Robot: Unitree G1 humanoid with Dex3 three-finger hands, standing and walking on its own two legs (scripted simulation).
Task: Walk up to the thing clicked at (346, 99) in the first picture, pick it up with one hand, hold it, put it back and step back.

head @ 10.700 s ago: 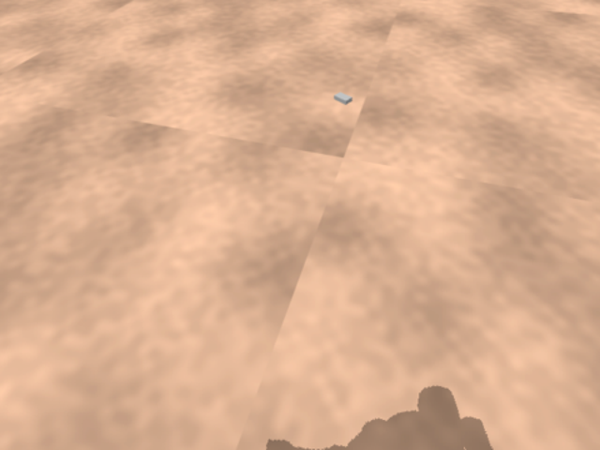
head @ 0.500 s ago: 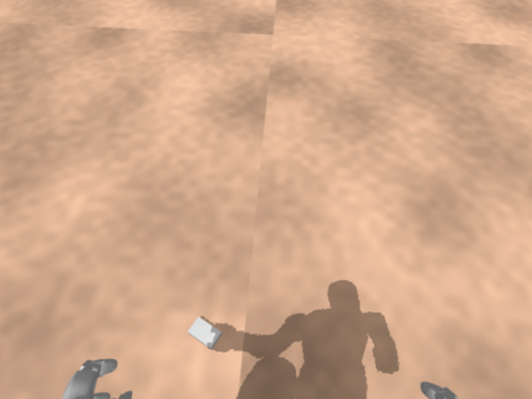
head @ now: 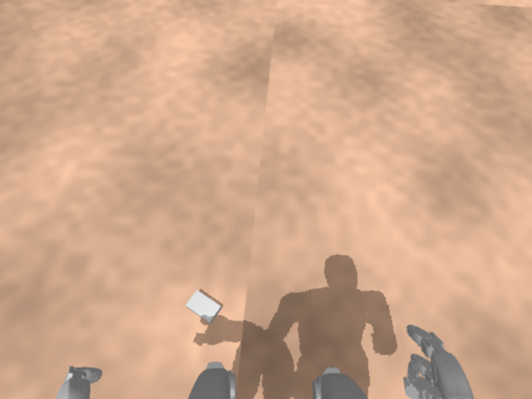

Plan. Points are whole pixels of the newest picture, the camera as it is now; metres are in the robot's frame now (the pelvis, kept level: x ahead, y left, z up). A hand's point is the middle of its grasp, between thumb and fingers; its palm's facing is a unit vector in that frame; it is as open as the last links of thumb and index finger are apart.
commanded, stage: rise first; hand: left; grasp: from above
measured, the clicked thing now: (203, 306) +0.42 +0.21 -0.68
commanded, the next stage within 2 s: none
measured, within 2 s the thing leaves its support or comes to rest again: neither
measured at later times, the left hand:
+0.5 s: hand (142, 357) +0.24 +0.29 -0.35, palm faces -0.20 -0.38 -0.91, open 14.0 cm
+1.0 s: hand (165, 329) +0.31 +0.28 -0.47, palm faces -0.18 -0.39 -0.90, open 14.0 cm
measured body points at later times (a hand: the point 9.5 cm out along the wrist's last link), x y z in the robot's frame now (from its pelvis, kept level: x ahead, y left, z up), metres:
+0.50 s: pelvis -0.06 -0.02 -0.18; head +0.13 +0.01 +0.23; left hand +0.25 +0.30 -0.30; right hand +0.11 -0.27 -0.31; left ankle +0.02 +0.13 -0.65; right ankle +0.00 -0.14 -0.65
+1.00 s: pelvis -0.09 +0.00 -0.31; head +0.13 +0.01 +0.08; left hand +0.32 +0.29 -0.42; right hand -0.05 -0.26 -0.45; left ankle +0.02 +0.13 -0.66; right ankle -0.01 -0.14 -0.65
